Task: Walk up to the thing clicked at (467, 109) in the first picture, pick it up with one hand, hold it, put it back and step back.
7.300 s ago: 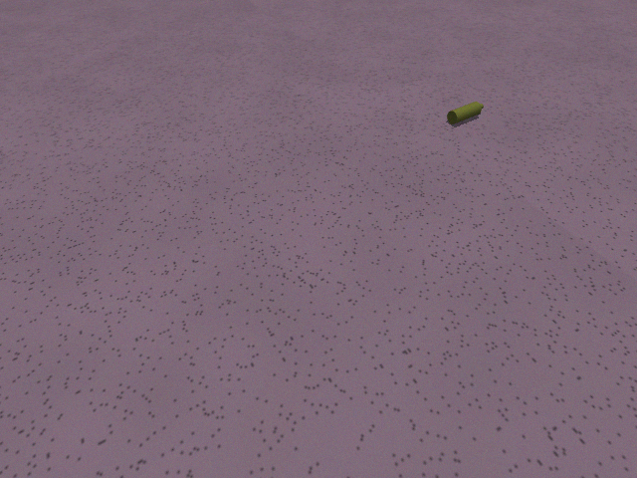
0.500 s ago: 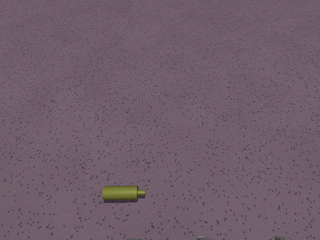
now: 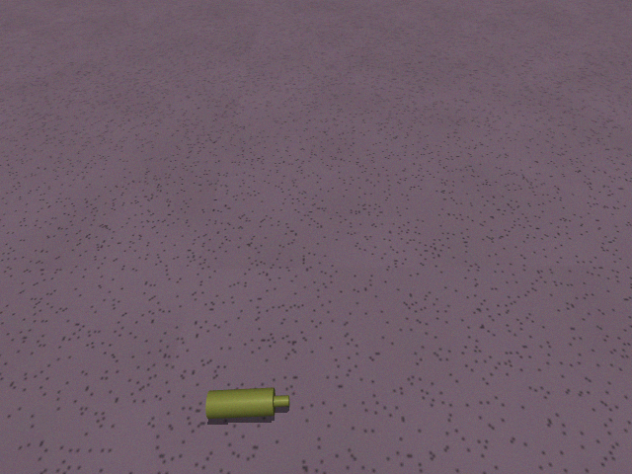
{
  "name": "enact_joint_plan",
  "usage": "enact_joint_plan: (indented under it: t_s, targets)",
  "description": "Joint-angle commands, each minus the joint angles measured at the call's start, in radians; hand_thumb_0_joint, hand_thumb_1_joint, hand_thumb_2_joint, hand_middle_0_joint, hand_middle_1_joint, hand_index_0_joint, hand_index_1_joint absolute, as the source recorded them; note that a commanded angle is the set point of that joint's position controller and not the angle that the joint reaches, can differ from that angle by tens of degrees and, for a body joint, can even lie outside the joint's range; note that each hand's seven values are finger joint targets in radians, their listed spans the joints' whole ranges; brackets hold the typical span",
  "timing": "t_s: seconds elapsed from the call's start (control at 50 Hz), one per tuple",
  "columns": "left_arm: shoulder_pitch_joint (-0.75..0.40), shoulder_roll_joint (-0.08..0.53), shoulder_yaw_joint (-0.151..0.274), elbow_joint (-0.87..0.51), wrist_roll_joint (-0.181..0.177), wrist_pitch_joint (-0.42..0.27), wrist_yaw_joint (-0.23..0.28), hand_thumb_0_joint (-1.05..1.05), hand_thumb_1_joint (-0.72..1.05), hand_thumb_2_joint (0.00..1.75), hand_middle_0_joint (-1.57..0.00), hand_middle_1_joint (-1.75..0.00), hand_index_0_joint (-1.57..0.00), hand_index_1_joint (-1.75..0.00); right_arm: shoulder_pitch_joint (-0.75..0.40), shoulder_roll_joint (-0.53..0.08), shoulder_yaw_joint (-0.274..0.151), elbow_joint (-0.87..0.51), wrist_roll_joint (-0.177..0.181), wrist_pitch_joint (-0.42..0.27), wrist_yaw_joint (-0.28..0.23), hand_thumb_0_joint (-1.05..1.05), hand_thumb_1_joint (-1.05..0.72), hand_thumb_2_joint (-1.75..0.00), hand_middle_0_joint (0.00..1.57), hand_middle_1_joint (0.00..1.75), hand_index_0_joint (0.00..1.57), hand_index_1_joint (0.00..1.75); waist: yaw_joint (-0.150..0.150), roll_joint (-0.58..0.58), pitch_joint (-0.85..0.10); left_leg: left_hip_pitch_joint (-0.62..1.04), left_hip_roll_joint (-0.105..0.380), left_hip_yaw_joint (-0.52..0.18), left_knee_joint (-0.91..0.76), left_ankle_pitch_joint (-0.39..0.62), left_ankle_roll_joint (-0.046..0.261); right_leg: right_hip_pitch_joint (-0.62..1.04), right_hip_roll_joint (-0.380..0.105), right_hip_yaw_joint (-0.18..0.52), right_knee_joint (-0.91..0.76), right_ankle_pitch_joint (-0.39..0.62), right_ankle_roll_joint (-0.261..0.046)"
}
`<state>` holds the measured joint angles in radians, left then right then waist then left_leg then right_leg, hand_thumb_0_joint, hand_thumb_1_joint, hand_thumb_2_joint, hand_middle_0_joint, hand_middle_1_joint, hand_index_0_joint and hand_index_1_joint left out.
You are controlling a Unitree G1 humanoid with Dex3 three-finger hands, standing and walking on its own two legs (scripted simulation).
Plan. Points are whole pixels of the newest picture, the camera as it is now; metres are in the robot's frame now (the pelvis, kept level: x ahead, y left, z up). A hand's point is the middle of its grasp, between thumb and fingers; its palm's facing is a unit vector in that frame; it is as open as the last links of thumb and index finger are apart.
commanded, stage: walk up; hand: left
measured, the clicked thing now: (249, 402) +0.45 +0.24 -0.73
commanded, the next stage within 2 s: stand in 0.72 s
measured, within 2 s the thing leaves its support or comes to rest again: neither
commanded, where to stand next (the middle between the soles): +0.05 +0.03 m, yaw +0 degrees
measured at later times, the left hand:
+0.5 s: hand out of the picture +0.09 +0.24 -0.15, palm faces -0.04 -0.94 -0.34, open 7.4 cm
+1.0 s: hand out of the picture +0.11 +0.25 -0.15, palm faces -0.03 -0.94 -0.33, open 7.4 cm
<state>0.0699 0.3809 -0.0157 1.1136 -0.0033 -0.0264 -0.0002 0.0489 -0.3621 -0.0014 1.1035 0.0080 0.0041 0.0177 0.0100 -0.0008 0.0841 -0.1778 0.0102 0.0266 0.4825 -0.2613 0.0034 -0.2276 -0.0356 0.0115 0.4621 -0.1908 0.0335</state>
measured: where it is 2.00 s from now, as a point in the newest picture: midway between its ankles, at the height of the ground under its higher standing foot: outside the picture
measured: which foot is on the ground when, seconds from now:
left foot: down 0.00-1.00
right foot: down 0.00-1.00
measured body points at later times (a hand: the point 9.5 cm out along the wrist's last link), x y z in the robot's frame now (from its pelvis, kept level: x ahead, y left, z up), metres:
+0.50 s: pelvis +0.01 +0.00 +0.01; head +0.02 -0.01 +0.46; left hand +0.10 +0.29 -0.12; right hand +0.08 -0.31 -0.13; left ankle +0.00 +0.12 -0.74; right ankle +0.04 -0.14 -0.74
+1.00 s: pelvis +0.02 +0.00 +0.01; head +0.03 +0.00 +0.46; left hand +0.11 +0.30 -0.12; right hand +0.10 -0.30 -0.12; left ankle +0.00 +0.12 -0.74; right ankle +0.04 -0.14 -0.74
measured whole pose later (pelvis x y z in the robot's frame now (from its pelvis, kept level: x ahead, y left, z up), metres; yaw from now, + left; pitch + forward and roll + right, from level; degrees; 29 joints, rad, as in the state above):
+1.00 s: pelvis +0.02 +0.00 +0.01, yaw +0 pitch -2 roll +0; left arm 0.07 0.35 0.01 1.15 0.01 -0.01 -0.01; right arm 0.08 -0.34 -0.01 1.14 -0.01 -0.01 0.01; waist -0.01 -0.01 0.05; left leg -0.08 0.01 0.03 0.32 -0.20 0.00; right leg -0.14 -0.03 0.01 0.32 -0.14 0.03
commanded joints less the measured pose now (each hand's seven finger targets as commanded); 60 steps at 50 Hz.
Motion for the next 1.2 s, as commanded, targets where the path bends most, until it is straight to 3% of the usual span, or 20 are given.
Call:
enact_joint_plan:
  t_s: [0.0,0.1,0.28,0.5,0.68,0.7,0.88,1.0,1.18]
  targets:
    - [-0.048,0.207,0.039,-0.037,0.000,-0.019,0.010,0.00,0.90,0.90,-0.20,-0.30,-0.20,-0.30,-0.067,-0.214,-0.045,-0.041,-0.001,-0.020,-0.012,0.00,-0.90,-0.90,0.20,0.30,0.20,0.30,-0.001,0.001,-0.119,0.029,0.113,-0.104,-0.164,0.088,0.031,0.065,-0.087,0.080,-0.112,0.106,-0.046]
    - [-0.069,0.208,0.045,-0.028,0.007,-0.023,0.009,0.00,0.90,0.90,-0.20,-0.30,-0.20,-0.30,-0.049,-0.213,-0.048,-0.020,-0.006,-0.018,-0.009,0.00,-0.90,-0.90,0.20,0.30,0.20,0.30,-0.014,-0.032,-0.142,0.072,0.105,-0.079,-0.176,0.107,0.022,0.073,-0.104,0.098,-0.155,0.121,-0.046]
    - [-0.057,0.196,0.054,-0.015,0.010,-0.021,0.009,0.00,0.90,0.90,-0.20,-0.30,-0.20,-0.30,-0.045,-0.203,-0.049,-0.006,-0.010,-0.019,-0.006,0.00,-0.90,-0.90,0.20,0.30,0.20,0.30,-0.007,-0.013,-0.119,0.079,0.105,-0.079,-0.205,0.078,0.017,0.061,-0.101,0.097,-0.193,0.046,-0.040]
    - [-0.054,0.184,0.057,-0.018,0.013,-0.016,0.010,0.00,0.90,0.90,-0.20,-0.30,-0.20,-0.30,-0.024,-0.208,-0.053,-0.007,-0.012,-0.023,-0.012,0.00,-0.90,-0.90,0.20,0.30,0.20,0.30,-0.010,-0.004,-0.139,0.069,0.116,-0.081,-0.211,0.132,0.019,0.111,-0.095,0.081,-0.165,0.155,-0.039]
    - [-0.051,0.178,0.055,-0.021,0.012,-0.010,0.012,0.00,0.90,0.90,-0.20,-0.30,-0.20,-0.30,-0.018,-0.209,-0.058,-0.013,-0.014,-0.021,-0.014,0.00,-0.90,-0.90,0.20,0.30,0.20,0.30,-0.012,0.004,-0.126,0.070,0.121,-0.075,-0.215,0.137,0.024,0.105,-0.088,0.073,-0.158,0.154,-0.038]
    - [-0.044,0.181,0.057,-0.016,0.010,-0.009,0.012,0.00,0.90,0.90,-0.20,-0.30,-0.20,-0.30,-0.014,-0.189,-0.049,-0.011,-0.018,-0.025,-0.015,0.00,-0.90,-0.90,0.20,0.30,0.20,0.30,-0.014,-0.029,-0.131,0.054,0.131,-0.101,-0.230,0.144,0.018,0.119,-0.088,0.075,-0.165,0.142,-0.037]
    - [-0.039,0.175,0.059,-0.028,0.011,-0.009,0.010,0.00,0.90,0.90,-0.20,-0.30,-0.20,-0.30,-0.004,-0.199,-0.050,-0.015,-0.016,-0.038,-0.022,0.00,-0.90,-0.90,0.20,0.30,0.20,0.30,-0.019,0.007,-0.151,0.088,0.133,-0.083,-0.215,0.286,0.010,0.150,-0.099,0.069,-0.155,0.254,-0.037]
    - [-0.027,0.178,0.059,-0.025,0.012,-0.006,0.009,0.00,0.90,0.90,-0.20,-0.30,-0.20,-0.30,-0.017,-0.197,-0.049,-0.018,-0.016,-0.035,-0.021,0.00,-0.90,-0.90,0.20,0.30,0.20,0.30,-0.013,0.009,-0.115,0.078,0.128,-0.088,-0.230,0.196,0.008,0.127,-0.096,0.070,-0.186,0.180,-0.036]
    - [-0.025,0.180,0.058,-0.027,0.011,-0.010,0.008,0.00,0.90,0.90,-0.20,-0.30,-0.20,-0.30,-0.015,-0.199,-0.048,-0.023,-0.013,-0.036,-0.022,0.00,-0.90,-0.90,0.20,0.30,0.20,0.30,-0.016,-0.002,-0.138,0.109,0.131,-0.087,-0.217,0.247,0.009,0.140,-0.103,0.072,-0.181,0.230,-0.042]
